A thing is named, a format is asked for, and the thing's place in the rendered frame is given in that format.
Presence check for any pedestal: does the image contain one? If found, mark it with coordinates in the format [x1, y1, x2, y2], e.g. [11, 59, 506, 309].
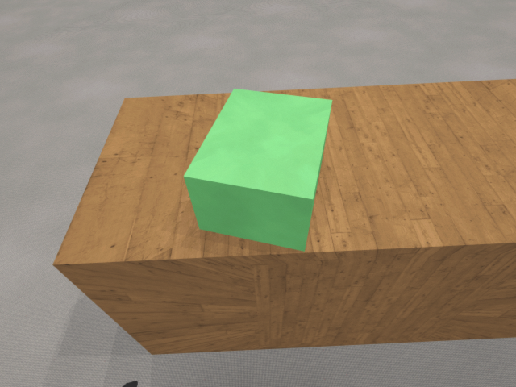
[53, 79, 516, 355]

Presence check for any carton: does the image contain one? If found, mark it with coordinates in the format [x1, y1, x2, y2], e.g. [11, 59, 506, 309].
[184, 89, 332, 251]

